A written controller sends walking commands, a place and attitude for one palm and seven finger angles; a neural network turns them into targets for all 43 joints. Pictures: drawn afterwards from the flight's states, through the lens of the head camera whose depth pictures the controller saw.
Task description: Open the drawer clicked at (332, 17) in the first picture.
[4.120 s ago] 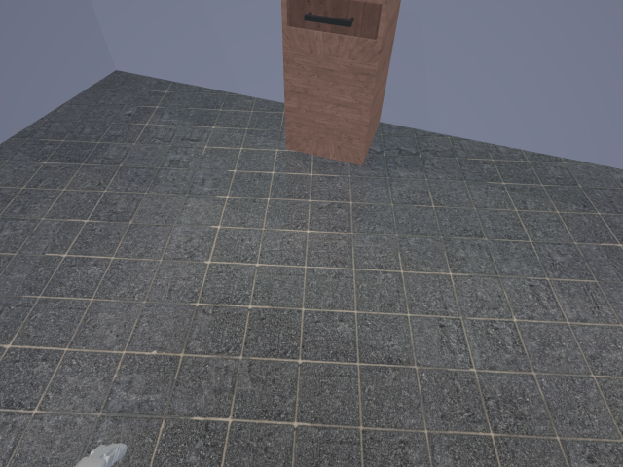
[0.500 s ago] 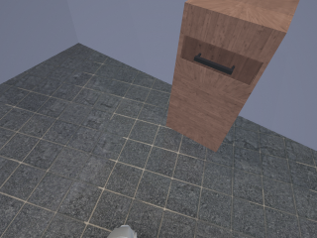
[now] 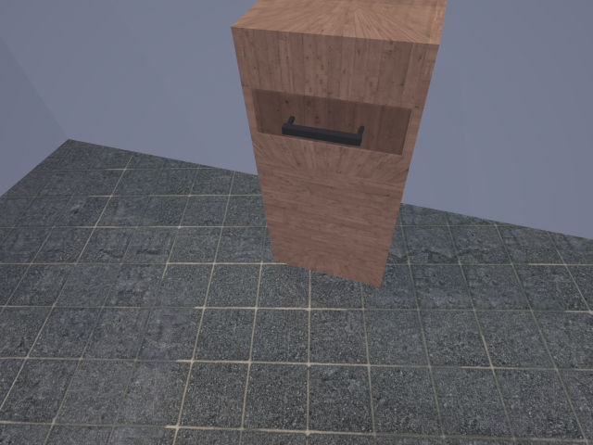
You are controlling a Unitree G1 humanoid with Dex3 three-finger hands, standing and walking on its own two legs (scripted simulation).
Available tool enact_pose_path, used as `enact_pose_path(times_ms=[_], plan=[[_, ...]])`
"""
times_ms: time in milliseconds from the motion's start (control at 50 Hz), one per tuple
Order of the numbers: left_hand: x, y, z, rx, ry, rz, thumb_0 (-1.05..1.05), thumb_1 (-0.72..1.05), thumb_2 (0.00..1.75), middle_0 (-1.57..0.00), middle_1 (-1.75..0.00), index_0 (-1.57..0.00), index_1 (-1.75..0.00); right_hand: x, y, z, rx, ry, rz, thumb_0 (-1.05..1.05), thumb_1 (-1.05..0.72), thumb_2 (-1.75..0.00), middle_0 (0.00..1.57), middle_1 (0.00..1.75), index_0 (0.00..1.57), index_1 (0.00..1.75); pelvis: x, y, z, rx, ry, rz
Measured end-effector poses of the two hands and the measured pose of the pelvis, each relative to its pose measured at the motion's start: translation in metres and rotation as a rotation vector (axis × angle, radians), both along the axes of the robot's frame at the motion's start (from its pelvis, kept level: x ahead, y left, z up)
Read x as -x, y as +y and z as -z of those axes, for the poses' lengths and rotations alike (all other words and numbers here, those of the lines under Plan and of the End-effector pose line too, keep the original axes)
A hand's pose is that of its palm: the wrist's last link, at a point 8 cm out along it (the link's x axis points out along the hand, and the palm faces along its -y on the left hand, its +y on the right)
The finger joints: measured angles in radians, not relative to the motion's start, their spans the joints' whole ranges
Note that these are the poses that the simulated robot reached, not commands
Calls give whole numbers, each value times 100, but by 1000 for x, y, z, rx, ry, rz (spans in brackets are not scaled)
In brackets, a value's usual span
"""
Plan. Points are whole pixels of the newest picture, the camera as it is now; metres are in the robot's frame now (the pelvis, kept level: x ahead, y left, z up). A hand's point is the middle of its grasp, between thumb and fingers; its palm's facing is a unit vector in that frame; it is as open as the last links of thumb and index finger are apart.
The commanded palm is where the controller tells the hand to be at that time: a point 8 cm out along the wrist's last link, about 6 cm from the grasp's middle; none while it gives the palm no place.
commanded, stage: turn to face it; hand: left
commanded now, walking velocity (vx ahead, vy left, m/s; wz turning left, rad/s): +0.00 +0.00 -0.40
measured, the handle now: (323, 129) +0.80 +0.00 -0.05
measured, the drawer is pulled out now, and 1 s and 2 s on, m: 0.00 0.00 0.00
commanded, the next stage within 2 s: take the last steps up to it in 0.38 s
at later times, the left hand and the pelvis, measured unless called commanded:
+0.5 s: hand out of the picture +0.11 +0.21 -0.17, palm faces -0.09 -0.98 -0.18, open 7.4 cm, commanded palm none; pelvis +0.02 +0.03 +0.01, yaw -9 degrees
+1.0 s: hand (232, 395) +0.22 +0.14 -0.15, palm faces -0.32 -0.94 -0.15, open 7.4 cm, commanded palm none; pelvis +0.08 +0.00 +0.02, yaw -15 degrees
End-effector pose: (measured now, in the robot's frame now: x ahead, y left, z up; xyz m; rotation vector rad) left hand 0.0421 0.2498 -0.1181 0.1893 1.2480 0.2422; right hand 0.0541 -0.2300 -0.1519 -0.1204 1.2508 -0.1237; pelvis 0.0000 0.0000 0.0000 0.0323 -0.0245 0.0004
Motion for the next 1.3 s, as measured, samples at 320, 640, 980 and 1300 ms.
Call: enact_pose_path(times_ms=[320,640,980,1300], plan=[[-58,-26,-9,45,-7,133,1,91,90,-20,-30,-20,-30,2,-31,-30,74,31,113,1,-91,-90,19,30,19,30,-18,-6,-19,19,45,104],[-82,31,9,107,42,222,1,91,90,-19,-30,-20,-30,34,43,-57,121,13,200,1,-91,-90,20,30,20,30,-30,47,-26,71,34,207],[-176,-53,0,120,21,401,1,91,90,-19,-30,-19,-30,157,76,-48,-44,390,432,1,-90,-90,20,30,20,30,-74,5,-24,37,38,261],[-193,-91,-11,37,-17,246,-4,95,90,-20,-30,-20,-30,-49,-58,-25,-2,87,282,1,-91,-90,19,30,19,30,-149,-63,-23,39,19,209]])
